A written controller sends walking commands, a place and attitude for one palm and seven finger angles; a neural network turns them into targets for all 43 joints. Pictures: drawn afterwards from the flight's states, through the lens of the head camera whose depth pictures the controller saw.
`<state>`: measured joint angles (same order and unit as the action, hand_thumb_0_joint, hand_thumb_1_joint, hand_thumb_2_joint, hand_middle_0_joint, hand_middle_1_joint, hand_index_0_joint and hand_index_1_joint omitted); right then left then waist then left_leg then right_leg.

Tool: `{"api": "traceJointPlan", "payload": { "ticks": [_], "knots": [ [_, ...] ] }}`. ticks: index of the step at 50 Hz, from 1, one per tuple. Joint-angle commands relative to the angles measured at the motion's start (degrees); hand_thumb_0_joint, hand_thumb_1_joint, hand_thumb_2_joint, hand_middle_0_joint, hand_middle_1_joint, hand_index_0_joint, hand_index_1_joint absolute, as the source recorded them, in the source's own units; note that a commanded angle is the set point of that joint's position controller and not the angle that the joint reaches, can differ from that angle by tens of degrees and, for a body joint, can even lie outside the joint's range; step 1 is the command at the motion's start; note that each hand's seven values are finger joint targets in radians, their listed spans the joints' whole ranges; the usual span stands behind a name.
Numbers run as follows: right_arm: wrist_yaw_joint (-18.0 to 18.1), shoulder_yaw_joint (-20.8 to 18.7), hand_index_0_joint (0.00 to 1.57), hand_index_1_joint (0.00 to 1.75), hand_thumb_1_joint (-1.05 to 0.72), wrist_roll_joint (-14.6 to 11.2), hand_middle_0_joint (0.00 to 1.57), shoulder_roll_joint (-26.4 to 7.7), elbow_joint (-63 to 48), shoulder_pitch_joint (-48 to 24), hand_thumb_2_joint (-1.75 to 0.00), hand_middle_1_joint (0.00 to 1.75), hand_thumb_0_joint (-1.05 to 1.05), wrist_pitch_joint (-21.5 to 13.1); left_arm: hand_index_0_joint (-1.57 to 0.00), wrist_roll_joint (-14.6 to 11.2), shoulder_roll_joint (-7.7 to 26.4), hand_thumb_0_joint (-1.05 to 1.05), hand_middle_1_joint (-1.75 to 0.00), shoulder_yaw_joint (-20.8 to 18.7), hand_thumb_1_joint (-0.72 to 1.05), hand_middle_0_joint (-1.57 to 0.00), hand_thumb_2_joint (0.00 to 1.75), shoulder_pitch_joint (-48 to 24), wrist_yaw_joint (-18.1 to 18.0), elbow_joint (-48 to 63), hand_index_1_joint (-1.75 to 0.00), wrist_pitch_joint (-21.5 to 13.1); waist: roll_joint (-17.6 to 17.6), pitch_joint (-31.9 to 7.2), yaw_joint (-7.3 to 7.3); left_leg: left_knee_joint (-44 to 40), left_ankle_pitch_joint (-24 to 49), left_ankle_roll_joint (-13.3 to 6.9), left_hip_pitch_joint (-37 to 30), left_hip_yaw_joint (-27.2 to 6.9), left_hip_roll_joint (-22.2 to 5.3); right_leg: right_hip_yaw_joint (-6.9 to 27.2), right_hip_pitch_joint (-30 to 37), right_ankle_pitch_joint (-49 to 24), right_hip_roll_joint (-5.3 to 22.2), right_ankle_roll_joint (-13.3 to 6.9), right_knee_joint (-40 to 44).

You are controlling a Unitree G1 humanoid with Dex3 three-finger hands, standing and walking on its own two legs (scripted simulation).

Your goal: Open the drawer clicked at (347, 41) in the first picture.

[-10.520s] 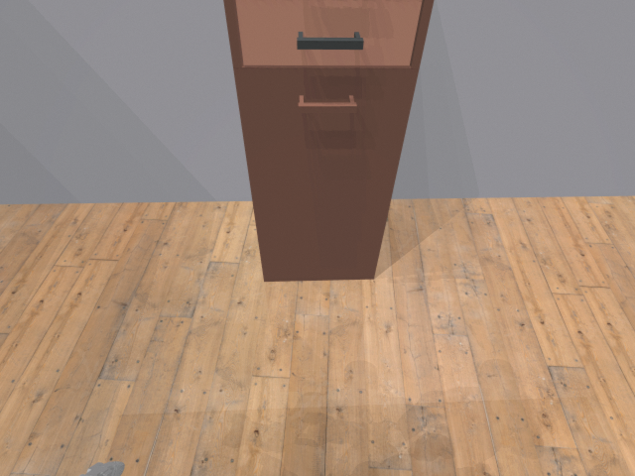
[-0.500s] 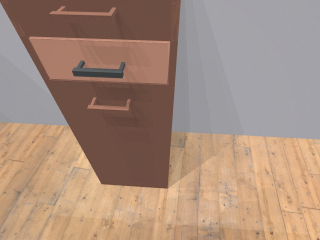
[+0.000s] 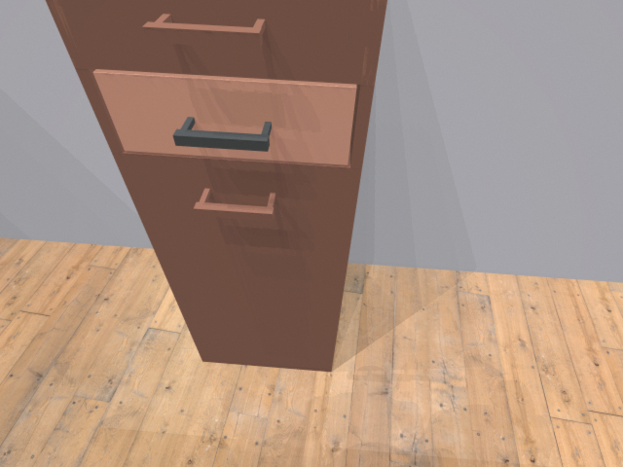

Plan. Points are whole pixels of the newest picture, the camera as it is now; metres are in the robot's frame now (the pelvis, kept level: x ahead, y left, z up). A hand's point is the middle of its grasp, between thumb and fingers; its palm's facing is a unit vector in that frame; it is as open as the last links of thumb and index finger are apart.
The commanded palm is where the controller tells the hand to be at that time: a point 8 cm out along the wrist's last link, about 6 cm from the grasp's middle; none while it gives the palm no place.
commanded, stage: look again from close up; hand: left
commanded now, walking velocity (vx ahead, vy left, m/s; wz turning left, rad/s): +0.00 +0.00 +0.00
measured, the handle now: (225, 132) +0.54 +0.17 +0.16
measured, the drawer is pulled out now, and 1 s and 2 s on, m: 0.00 0.00 0.00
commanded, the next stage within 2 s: raise the hand with hooked fingers in 0.22 s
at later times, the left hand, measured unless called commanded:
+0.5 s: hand (146, 466) +0.14 +0.21 -0.05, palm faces -0.03 -0.73 -0.68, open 7.5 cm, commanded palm +0.10 +0.23 -0.02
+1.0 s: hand (129, 384) +0.20 +0.22 +0.04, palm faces +0.11 -0.09 -0.99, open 10.1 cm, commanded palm +0.17 +0.22 +0.09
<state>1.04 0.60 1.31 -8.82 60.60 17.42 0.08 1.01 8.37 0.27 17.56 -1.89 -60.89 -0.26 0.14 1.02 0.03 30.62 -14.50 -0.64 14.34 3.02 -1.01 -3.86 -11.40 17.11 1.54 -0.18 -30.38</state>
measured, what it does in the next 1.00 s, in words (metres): stands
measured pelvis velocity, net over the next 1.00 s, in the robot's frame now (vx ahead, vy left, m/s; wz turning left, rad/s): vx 0.00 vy -0.03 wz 0.02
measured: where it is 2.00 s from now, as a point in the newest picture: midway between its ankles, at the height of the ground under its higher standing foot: outside the picture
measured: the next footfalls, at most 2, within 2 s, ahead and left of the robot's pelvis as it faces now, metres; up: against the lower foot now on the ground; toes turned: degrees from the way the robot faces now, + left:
none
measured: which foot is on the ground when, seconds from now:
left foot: down 0.00-1.00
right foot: down 0.00-1.00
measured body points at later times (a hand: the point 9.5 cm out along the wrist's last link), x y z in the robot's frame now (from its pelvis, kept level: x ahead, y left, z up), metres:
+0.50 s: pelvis -0.02 +0.01 -0.01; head -0.03 -0.01 +0.44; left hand +0.13 +0.25 -0.01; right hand +0.08 -0.23 -0.13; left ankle +0.02 +0.11 -0.73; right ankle -0.01 -0.11 -0.73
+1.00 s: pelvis +0.00 -0.03 -0.02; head +0.00 -0.06 +0.43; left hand +0.19 +0.23 +0.09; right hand +0.25 -0.21 -0.10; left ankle +0.02 +0.11 -0.73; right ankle -0.01 -0.12 -0.73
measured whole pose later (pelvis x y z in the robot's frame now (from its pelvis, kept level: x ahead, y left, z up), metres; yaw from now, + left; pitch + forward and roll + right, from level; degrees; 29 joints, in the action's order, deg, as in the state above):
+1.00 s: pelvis +0.00 -0.03 -0.02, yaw +1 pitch +3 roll +1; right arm -1.0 0.7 3.6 -12.4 31.2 3.2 5.2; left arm 54.8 24.9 -0.7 20.0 -15.8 8.2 -2.8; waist -3.1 -3.2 6.6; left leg 41.0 -18.4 1.3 25.5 1.3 -1.8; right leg -3.1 -23.5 23.1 -0.2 -2.8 -43.5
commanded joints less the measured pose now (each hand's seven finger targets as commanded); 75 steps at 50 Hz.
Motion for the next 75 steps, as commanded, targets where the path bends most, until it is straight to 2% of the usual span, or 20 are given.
{"api": "traceJointPlan", "payload": {
  "ticks": [1, 15, 16, 17, 18, 19, 20, 21, 23, 25, 27, 29, 35, 40, 43, 45, 49, 54, 63, 75],
  "knots": [
    [0.3, -1.2, 0.20, 0.30, -0.90, -0.2, 0.20, -5.8, -2.6, 1.8, -0.90, 0.30, 0.00, -1.3, -0.20, -0.2, 5.0, 0.00, -0.30, -0.9, 0.90, -0.20, 0.90, 3.6, -0.3, 2.1, -0.30, -0.6, -1.4, 4.0, 0.27, -10.6, -2.5, -2.1, 4.4, -7.7, -5.3, 4.3, -1.5, -1.8, 3.2, -1.8, 6.2],
    [0.2, -1.2, 0.20, 0.30, -0.90, -0.4, 0.20, -6.2, -0.6, 1.7, -0.90, 0.30, 0.00, -1.8, -0.20, -0.1, 5.1, 0.00, -0.30, -0.7, 0.90, -0.20, 0.90, 4.6, -0.1, 0.7, -0.30, -0.8, -1.0, 3.1, 0.28, -12.6, -2.1, -1.9, 2.3, -7.6, -5.1, 4.5, -1.2, -3.3, 4.2, -1.3, 8.3],
    [-0.1, -1.3, 0.20, 0.30, -0.90, -1.1, 0.20, -8.0, -4.1, -3.8, -0.90, 0.30, 0.00, -1.6, -0.20, 0.6, 6.5, 0.00, -0.30, -0.2, 0.90, -0.20, 0.90, 6.9, -2.3, -1.0, -0.30, -1.2, -0.2, 7.8, 2.18, -2.7, 0.8, 0.3, 5.0, -3.2, -4.8, 6.0, -4.5, -7.1, 5.7, -1.4, 9.9],
    [2.6, -0.8, 0.20, 0.30, -0.90, -4.9, 0.20, -14.7, -25.6, -3.0, -0.90, 0.30, 0.00, -10.5, -0.20, 6.7, 23.3, 0.00, -0.32, 0.8, 0.88, -0.20, 0.89, -38.5, -3.3, 89.8, -0.32, -11.7, -17.5, -22.6, -5.22, -9.2, 5.4, -1.5, -14.9, -2.5, 0.4, 4.4, -1.1, -7.8, -1.3, -2.9, 1.7],
    [5.2, -0.3, 0.20, 0.30, -0.90, -4.2, 0.20, -11.9, -21.2, -7.8, -0.90, 0.30, 0.00, -16.6, -0.20, 8.2, 21.5, 0.00, -0.33, -2.7, 0.85, -0.20, 0.88, -11.4, -8.6, 74.8, -0.33, -7.4, -21.0, -20.5, 1.72, -10.1, 0.5, 0.5, -14.2, -5.3, -2.6, -0.5, -6.1, 0.5, -0.9, -3.5, -4.4],
    [5.2, -1.2, 0.20, 0.30, -0.90, -5.4, 0.20, -8.5, -21.3, -8.4, -0.90, 0.30, 0.00, -19.2, -0.21, 7.9, 11.6, 0.00, -0.34, 2.8, 0.83, -0.21, 0.87, 4.0, -11.2, 69.9, -0.34, 0.8, -15.8, -12.2, 0.55, -13.7, -10.1, 2.0, -4.3, -7.7, -2.9, -1.5, -10.4, 5.7, -1.6, -2.3, -6.2],
    [5.5, -1.4, 0.20, 0.30, -0.90, -5.8, 0.20, -8.4, -20.1, -6.0, -0.90, 0.30, 0.00, -20.1, -0.21, 10.2, 3.3, 0.00, -0.36, 8.8, 0.81, -0.21, 0.86, 8.2, -11.4, 66.9, -0.36, 2.7, -11.6, -7.2, -0.90, -11.1, -9.9, 0.4, -1.6, -6.1, -1.9, -0.8, -11.8, 2.5, -2.0, -1.8, -5.0],
    [5.1, -1.7, 0.20, 0.30, -0.90, -4.6, 0.20, -11.0, -24.0, -8.4, -0.90, 0.30, 0.00, -20.9, -0.21, 14.2, 7.1, 0.00, -0.37, 8.6, 0.78, -0.21, 0.85, 1.5, -13.0, 74.8, -0.37, 1.7, -10.2, -1.7, -1.82, -9.1, -11.9, 0.1, 2.7, -7.5, -1.0, 0.0, -13.7, 2.4, -2.1, -2.0, -3.5],
    [4.0, -2.1, 0.20, 0.30, -0.90, -1.7, 0.20, -11.7, -26.6, -9.2, -0.90, 0.30, 0.00, -19.3, -0.21, 26.3, 9.5, 0.00, -0.40, 8.0, 0.74, -0.21, 0.83, 5.8, -16.9, 69.5, -0.40, 1.8, 1.5, 0.0, -2.37, -5.3, -15.6, -0.2, 8.4, -8.5, -0.4, 0.1, -18.9, 8.4, -2.7, -2.1, -3.3],
    [1.9, -3.8, 0.20, 0.30, -0.90, 0.0, 0.20, -11.9, -31.4, -11.2, -0.90, 0.30, 0.00, -15.9, -0.22, 38.6, 10.2, 0.00, -0.43, 6.5, 0.69, -0.22, 0.81, 14.5, -19.6, 64.5, -0.43, 1.5, 5.6, -3.7, 1.97, -1.3, -11.4, 0.4, 10.7, -5.9, 1.0, 1.8, -19.2, 12.6, -3.4, -2.7, -3.8],
    [-0.4, -4.3, 0.20, 0.30, -0.90, 1.3, 0.20, -11.5, -35.3, -14.8, -0.90, 0.30, 0.00, -10.4, -0.22, 47.4, 8.6, 0.00, -0.47, 6.4, 0.64, -0.22, 0.79, 25.1, -21.1, 60.8, -0.47, 1.3, 10.3, -1.7, 5.16, 1.3, -8.4, 0.7, 14.5, -3.2, 1.8, 4.0, -20.5, 14.6, -3.8, -3.7, -3.2],
    [-2.6, -4.4, 0.20, 0.30, -0.90, 1.1, 0.20, -11.2, -37.2, -17.4, -0.90, 0.30, 0.00, -4.7, -0.22, 52.8, 11.5, 0.00, -0.50, 2.6, 0.60, -0.22, 0.77, 27.6, -21.0, 60.9, -0.50, 0.2, 12.1, -3.0, 7.86, 3.1, -2.8, 0.5, 15.6, -2.0, 2.1, 6.9, -17.5, 8.9, -3.2, -4.4, -3.5],
    [-3.7, -3.8, 0.20, 0.30, -0.90, 2.6, 0.20, -9.8, -41.9, -19.9, -0.90, 0.30, 0.00, 2.2, -0.23, 60.3, 22.1, 0.00, -0.58, -5.0, 0.46, -0.23, 0.71, 8.9, -23.3, 80.3, -0.58, -2.6, -0.5, -11.8, 7.10, 7.7, 0.3, -0.6, 8.7, -1.7, 3.1, 11.9, -19.7, 5.1, -2.8, -4.6, -5.6],
    [-2.1, -3.7, 0.20, 0.30, -0.90, 3.9, 0.20, -9.4, -40.9, -19.9, -0.90, 0.30, 0.00, 2.1, -0.24, 58.3, 25.4, 0.00, -0.66, -6.6, 0.34, -0.24, 0.66, -6.9, -24.2, 86.6, -0.66, -7.1, -2.9, -12.1, 2.31, 13.7, -1.0, -1.7, 1.6, -3.2, 4.0, 15.3, -25.3, 7.9, -1.4, -3.8, -1.5],
    [-1.6, -3.6, 0.20, 0.30, -0.90, 3.4, 0.20, -9.7, -39.2, -19.9, -0.90, 0.30, 0.00, 1.4, -0.25, 55.2, 25.6, 0.00, -0.70, -6.4, 0.27, -0.25, 0.63, -7.5, -21.6, 83.3, -0.70, -7.4, -2.3, -12.4, 1.67, 12.2, -0.2, -1.9, 2.2, -3.0, 4.0, 13.5, -21.1, 3.3, -1.4, -3.0, -0.9],
    [-1.4, -3.2, 0.20, 0.30, -0.90, 2.7, 0.20, -9.5, -38.8, -20.5, -0.90, 0.30, 0.00, 1.6, -0.25, 53.9, 23.9, 0.00, -0.74, -4.6, 0.22, -0.25, 0.61, -5.4, -18.9, 81.6, -0.74, -5.7, -2.2, -11.8, 2.39, 10.0, 1.2, -2.0, 2.8, -2.7, 3.7, 11.8, -17.0, -1.0, -1.3, -2.4, -0.4],
    [-0.9, -2.1, 0.20, 0.30, -0.90, 1.2, 0.20, -9.9, -38.4, -21.4, -0.90, 0.30, 0.00, 3.2, -0.25, 52.3, 27.2, 0.00, -0.80, -7.2, 0.13, -0.25, 0.57, 0.0, -12.7, 78.6, -0.80, -0.9, 1.5, -11.0, 5.22, 4.4, 5.3, -1.5, 4.9, -1.6, 3.3, 10.6, -7.0, -10.6, -1.1, -1.6, 0.9],
    [-0.5, -1.5, 0.20, 0.30, -0.90, 0.8, 0.20, -10.4, -38.5, -21.0, -0.90, 0.30, 0.00, 3.7, -0.26, 50.7, 30.7, 0.00, -0.87, -10.7, 0.01, -0.26, 0.52, -1.4, -9.1, 83.7, -0.87, -0.7, 1.3, -12.2, 6.55, 0.6, 9.8, -1.3, 2.6, -1.1, 2.8, 8.5, -0.1, -18.2, -0.6, -0.9, 1.6],
    [-0.3, -2.8, 0.20, 0.30, -0.90, -0.4, 0.20, -11.1, -36.5, -20.1, -0.90, 0.30, 0.00, 3.3, -0.28, 47.9, 32.1, 0.00, -1.00, -12.0, -0.20, -0.28, 0.43, -10.9, -7.6, 87.1, -1.00, -1.7, -0.9, -13.7, 5.54, -2.2, 15.2, -1.4, -3.0, -0.9, 2.9, 5.0, 2.0, -22.2, -0.3, -0.5, 3.0],
    [-1.1, -1.8, 0.20, 0.30, -0.90, -1.9, 0.20, -11.3, -34.9, -21.2, -0.90, 0.30, 0.00, 4.6, -0.30, 45.9, 37.0, 0.00, -1.18, -11.3, -0.48, -0.30, 0.31, -30.4, 2.6, 83.9, -1.18, 2.6, -3.4, -14.2, 5.33, -6.6, 22.5, -0.6, -8.4, -2.4, 2.2, 2.2, 5.6, -20.1, -1.5, -1.2, 5.5]
  ]
}}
